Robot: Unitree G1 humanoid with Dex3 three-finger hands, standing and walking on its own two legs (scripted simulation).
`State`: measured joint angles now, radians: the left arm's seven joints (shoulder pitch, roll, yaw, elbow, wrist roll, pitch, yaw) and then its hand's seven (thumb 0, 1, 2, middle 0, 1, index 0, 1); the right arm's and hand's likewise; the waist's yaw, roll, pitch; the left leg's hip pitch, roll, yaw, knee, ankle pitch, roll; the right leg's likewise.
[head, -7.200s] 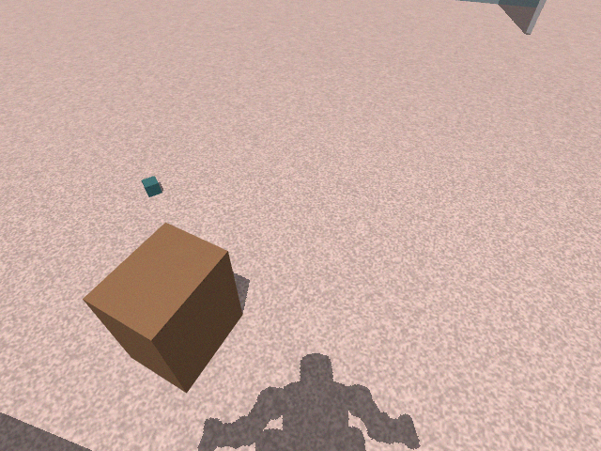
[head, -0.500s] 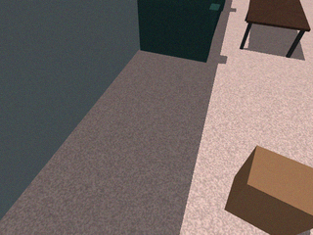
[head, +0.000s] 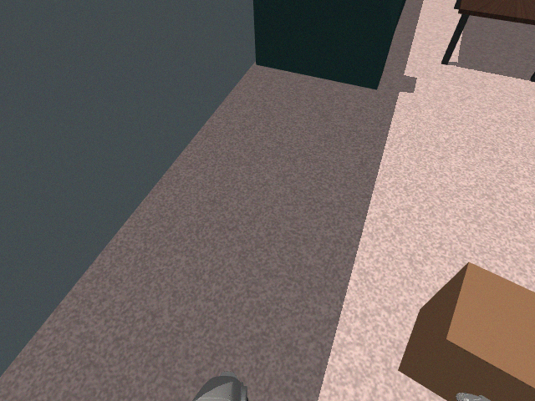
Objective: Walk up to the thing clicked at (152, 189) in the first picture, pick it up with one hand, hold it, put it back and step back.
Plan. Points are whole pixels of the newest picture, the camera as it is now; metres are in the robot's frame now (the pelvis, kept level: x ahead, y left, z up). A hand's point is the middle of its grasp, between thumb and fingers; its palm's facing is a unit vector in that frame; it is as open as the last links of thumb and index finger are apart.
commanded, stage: walk up
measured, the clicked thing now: out of the picture +0.64 -1.41 -0.74
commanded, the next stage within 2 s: none
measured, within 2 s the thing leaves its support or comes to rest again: neither
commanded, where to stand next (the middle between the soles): +0.51 +0.00 m, yaw -1 degrees
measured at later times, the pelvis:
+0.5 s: pelvis +0.17 +0.00 -0.01, yaw -9 degrees
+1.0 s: pelvis +0.38 +0.02 -0.02, yaw -30 degrees
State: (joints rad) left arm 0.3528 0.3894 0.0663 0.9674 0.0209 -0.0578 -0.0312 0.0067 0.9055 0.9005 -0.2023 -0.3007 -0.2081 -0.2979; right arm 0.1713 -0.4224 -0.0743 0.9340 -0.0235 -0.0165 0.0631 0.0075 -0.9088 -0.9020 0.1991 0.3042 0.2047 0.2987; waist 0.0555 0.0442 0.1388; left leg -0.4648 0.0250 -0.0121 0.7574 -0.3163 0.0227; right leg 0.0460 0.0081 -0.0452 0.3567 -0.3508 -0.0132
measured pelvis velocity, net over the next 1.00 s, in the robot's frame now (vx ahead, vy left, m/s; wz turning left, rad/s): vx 0.38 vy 0.02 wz -0.53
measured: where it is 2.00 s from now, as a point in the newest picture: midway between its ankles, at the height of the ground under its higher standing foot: (253, 321)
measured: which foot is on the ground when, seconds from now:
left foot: up 0.00-0.06, down 0.08-0.56, up 0.58-1.00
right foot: down 0.00-0.12, up 0.14-0.52, down 0.54-1.00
